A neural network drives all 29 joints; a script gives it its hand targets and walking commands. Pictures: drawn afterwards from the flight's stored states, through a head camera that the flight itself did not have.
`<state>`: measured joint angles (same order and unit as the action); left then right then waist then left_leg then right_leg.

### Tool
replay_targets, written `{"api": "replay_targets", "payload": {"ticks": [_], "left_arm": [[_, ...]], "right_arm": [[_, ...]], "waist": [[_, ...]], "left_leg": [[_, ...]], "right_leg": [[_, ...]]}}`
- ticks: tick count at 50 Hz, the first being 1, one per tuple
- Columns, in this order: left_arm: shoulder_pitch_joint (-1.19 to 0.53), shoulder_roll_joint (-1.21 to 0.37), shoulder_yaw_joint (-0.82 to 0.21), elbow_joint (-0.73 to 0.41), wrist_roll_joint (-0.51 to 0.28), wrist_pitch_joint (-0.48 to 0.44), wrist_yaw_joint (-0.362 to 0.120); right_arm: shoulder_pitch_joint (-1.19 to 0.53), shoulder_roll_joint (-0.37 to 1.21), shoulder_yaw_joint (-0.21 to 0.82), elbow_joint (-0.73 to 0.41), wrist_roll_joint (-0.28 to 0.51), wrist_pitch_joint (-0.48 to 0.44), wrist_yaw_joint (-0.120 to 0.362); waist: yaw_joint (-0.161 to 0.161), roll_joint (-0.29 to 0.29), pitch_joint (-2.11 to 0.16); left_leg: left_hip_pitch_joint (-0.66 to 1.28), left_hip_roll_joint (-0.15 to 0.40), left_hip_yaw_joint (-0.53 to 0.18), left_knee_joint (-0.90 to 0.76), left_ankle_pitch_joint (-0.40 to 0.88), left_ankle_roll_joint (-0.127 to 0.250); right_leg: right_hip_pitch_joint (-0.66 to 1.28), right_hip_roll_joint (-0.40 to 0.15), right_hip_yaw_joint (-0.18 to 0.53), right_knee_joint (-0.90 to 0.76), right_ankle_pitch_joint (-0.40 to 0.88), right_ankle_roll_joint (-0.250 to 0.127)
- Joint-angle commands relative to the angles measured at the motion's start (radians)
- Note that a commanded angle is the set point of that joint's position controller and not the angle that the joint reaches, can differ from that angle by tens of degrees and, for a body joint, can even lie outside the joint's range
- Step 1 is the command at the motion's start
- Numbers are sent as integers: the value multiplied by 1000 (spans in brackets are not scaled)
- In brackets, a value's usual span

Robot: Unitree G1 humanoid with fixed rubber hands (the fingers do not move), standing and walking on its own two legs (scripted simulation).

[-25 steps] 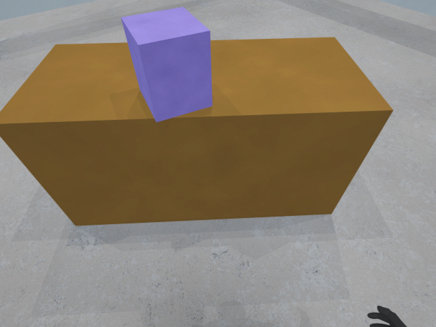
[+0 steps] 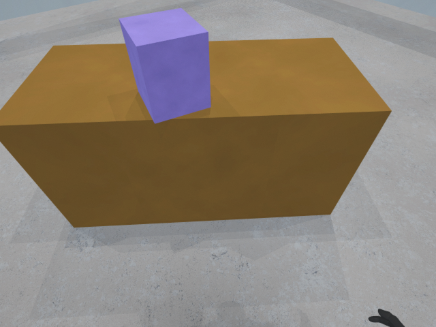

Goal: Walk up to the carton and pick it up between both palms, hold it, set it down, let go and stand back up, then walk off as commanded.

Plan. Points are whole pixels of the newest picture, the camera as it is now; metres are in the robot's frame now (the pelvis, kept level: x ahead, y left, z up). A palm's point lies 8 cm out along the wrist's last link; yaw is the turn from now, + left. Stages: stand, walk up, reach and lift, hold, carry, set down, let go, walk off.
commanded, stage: walk up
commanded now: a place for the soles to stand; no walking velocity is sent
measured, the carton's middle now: (168, 65) +0.87 +0.17 +0.05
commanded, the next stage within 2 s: none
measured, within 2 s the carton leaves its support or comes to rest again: neither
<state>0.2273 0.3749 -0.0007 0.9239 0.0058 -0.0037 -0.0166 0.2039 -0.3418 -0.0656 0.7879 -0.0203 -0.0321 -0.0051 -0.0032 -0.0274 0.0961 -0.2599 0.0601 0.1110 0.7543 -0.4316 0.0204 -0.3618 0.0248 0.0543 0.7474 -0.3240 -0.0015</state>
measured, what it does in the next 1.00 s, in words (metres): walks ahead: left foot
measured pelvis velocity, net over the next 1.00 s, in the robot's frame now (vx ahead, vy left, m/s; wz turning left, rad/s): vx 0.23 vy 0.15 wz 0.02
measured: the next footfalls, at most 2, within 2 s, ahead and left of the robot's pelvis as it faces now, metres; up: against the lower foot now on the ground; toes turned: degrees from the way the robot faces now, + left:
left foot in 0.50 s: +0.22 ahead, +0.17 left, +0.00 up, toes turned +5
right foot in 1.02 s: +0.38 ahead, +0.06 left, +0.00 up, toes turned -2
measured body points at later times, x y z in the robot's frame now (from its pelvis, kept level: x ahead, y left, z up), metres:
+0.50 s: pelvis +0.10 +0.08 -0.01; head +0.11 +0.09 +0.44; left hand +0.12 +0.38 -0.14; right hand +0.22 -0.24 -0.09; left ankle +0.18 +0.16 -0.71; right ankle +0.05 -0.12 -0.71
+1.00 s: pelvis +0.23 +0.15 +0.01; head +0.27 +0.15 +0.46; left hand +0.29 +0.46 -0.11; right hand +0.25 -0.16 -0.10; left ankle +0.18 +0.17 -0.71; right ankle +0.33 +0.05 -0.70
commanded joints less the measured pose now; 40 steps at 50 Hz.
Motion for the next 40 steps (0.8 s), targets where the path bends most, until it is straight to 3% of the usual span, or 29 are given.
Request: {"api": "replay_targets", "payload": {"ticks": [1,2,3,5,6,7,8,10,12,16,19,20,21,22,23,24,25,26,27,28,29,31,33,34,36,37,38,39,40], "left_arm": [[48,294,119,-60,6,-65,-1],[48,295,122,-56,9,-63,-4],[88,286,121,-47,13,-65,-8],[251,295,137,6,17,-82,-4],[374,353,157,50,20,-98,7],[357,425,170,22,14,-113,15],[262,430,169,-20,2,-117,31],[180,409,165,-46,5,-117,47],[123,354,155,-66,6,-128,41],[124,359,149,-84,0,-131,32],[66,389,152,-98,2,-129,34],[34,380,147,-107,-3,-126,30],[-45,384,147,-121,-2,-119,31],[-112,348,138,-138,-7,-114,29],[-71,275,118,-141,-2,-107,32],[11,146,77,-147,-13,-104,32],[82,175,74,-121,-28,-92,38],[147,232,81,-90,-30,-80,40],[139,281,88,-80,-23,-81,40],[127,298,95,-62,-12,-79,43],[100,313,106,-58,-17,-79,34],[110,244,95,-57,-33,-71,24],[55,225,101,-80,-35,-59,19],[76,230,100,-79,-28,-53,18],[81,228,99,-84,-18,-47,24],[61,218,94,-94,-19,-42,25],[61,231,92,-91,-17,-39,26],[46,218,86,-101,-18,-36,28],[35,237,94,-108,-12,-32,31]], "right_arm": [[-3,-350,-105,-36,-23,-20,34],[-10,-357,-112,-40,-30,-14,44],[-65,-358,-114,-42,-28,-10,47],[-152,-294,-94,-86,-27,-4,51],[-194,-221,-79,-106,-22,-1,55],[-150,-190,-65,-138,-17,-2,45],[-154,-262,-76,-120,-14,-3,37],[-113,-280,-79,-82,-15,-2,45],[-35,-276,-90,-75,-12,-4,57],[-74,-288,-102,-80,-13,-17,68],[-78,-292,-111,-73,3,-20,79],[-35,-298,-112,-62,8,-26,77],[72,-295,-119,-32,7,-28,73],[226,-293,-126,22,10,-33,64],[379,-331,-149,88,2,-39,47],[412,-371,-152,62,-11,-53,25],[288,-364,-138,20,4,-55,26],[170,-387,-130,-12,13,-52,23],[137,-396,-140,-35,24,-50,24],[79,-376,-137,-51,24,-49,22],[87,-328,-129,-50,18,-55,19],[174,-291,-107,-30,19,-70,13],[245,-280,-105,-24,17,-79,13],[251,-297,-105,-43,13,-74,17],[231,-284,-104,-62,17,-67,15],[231,-273,-108,-62,14,-62,14],[233,-275,-105,-65,19,-58,11],[236,-274,-110,-74,14,-53,8],[243,-282,-111,-87,18,-47,9]], "waist": [[3,218,-79],[6,260,-40],[41,265,2],[132,157,5],[193,-111,5],[142,-162,2],[113,-11,-18],[73,22,22],[23,-17,26],[40,12,34],[-1,-63,58],[-20,-96,38],[-102,-86,-4],[-182,-4,-24],[-235,197,-104],[-228,450,-78],[-129,361,-70],[-65,268,-60],[-59,244,-36],[-34,190,3],[-33,86,44],[-30,114,29],[-34,119,60],[-35,166,31],[-33,191,0],[-47,202,-3],[-52,210,-18],[-57,236,-14],[-57,197,-8]], "left_leg": [[31,186,-318,-348,-519,158],[-41,259,-391,-415,-613,187],[-77,263,-359,-405,-578,186],[-286,155,-228,-159,-479,125],[-490,-38,-54,237,-276,28],[-689,-111,-122,416,-209,11],[-648,-80,-221,444,-173,14],[-557,-14,-241,413,-90,15],[-476,2,-230,354,-13,15],[-367,68,-182,205,36,-5],[-292,90,-183,102,78,-8],[-204,83,-152,23,140,-11],[-14,97,-166,-31,225,-7],[164,50,-91,-146,222,-20],[350,-13,-124,-236,127,-22],[370,120,-445,-402,35,-42],[317,204,-651,-492,-47,-60],[220,257,-734,-589,-177,-69],[172,337,-816,-658,-224,-43],[129,334,-782,-657,-236,-40],[105,247,-582,-589,-32,-56],[93,152,-357,-487,407,-130],[39,97,-263,-465,612,-156],[105,88,-280,-462,552,-148],[161,59,-239,-470,687,-194],[166,71,-215,-484,663,-172],[185,30,-193,-488,705,-203],[196,46,-203,-476,775,-206],[218,47,-207,-481,801,-218]], "right_leg": [[-84,-18,-11,1,-328,-112],[-78,-4,-89,81,-267,-89],[-46,-21,-100,20,-260,-82],[195,-12,-46,-112,-202,-98],[366,-174,351,-385,-397,-142],[461,-365,810,-563,-444,-194],[421,-419,846,-573,-392,-199],[317,-368,746,-573,-416,-173],[278,-329,569,-518,-266,-164],[159,-333,420,-462,-243,-251],[106,-332,367,-442,-232,-243],[51,-291,280,-404,-200,-222],[-69,-285,234,-317,-164,-185],[-145,-229,121,-163,-80,-147],[-194,-124,24,231,124,-106],[-366,36,26,539,-149,-43],[-423,79,69,586,-182,-35],[-372,46,93,598,-128,-27],[-364,6,97,635,-86,-35],[-375,-45,57,644,-33,-24],[-360,-56,67,603,47,-12],[-276,-64,78,479,60,-14],[-221,-42,52,431,80,-19],[-241,-22,35,439,79,-22],[-232,16,-22,360,94,-16],[-245,5,-42,310,94,-15],[-221,20,-91,268,76,-28],[-222,13,-109,226,72,-27],[-218,19,-114,189,42,-24]]}}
